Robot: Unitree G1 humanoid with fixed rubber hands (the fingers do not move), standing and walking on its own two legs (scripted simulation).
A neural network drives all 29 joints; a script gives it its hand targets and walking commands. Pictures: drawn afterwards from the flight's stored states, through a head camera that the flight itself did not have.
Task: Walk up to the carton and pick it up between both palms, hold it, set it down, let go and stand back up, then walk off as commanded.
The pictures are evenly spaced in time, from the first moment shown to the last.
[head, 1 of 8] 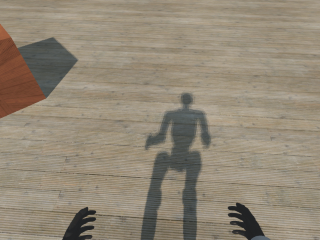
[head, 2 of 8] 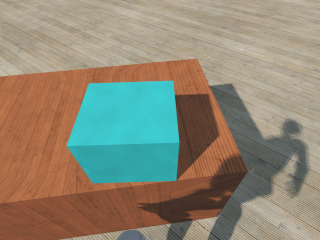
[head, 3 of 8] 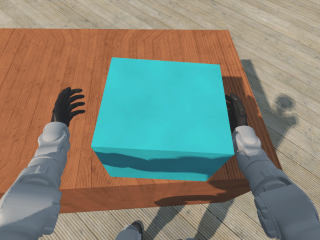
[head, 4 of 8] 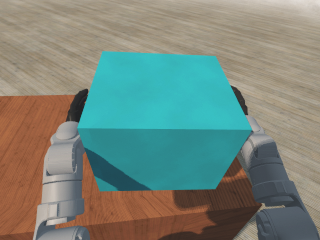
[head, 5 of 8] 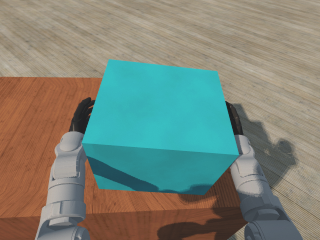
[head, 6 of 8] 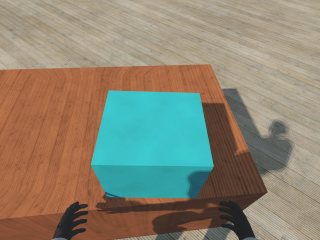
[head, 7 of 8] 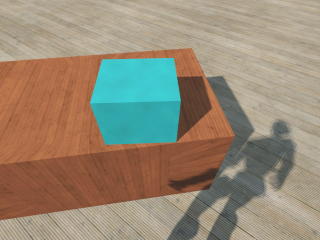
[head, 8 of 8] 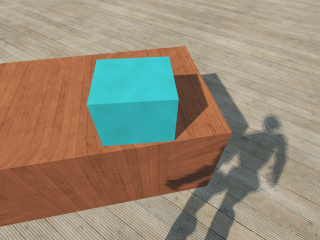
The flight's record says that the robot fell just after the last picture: no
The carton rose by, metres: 0.24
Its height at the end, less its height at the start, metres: +0.00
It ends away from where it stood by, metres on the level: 0.01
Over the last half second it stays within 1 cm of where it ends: yes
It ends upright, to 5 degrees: yes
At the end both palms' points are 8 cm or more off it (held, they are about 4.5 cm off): yes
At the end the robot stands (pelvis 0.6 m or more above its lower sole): yes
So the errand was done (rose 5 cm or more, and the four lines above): yes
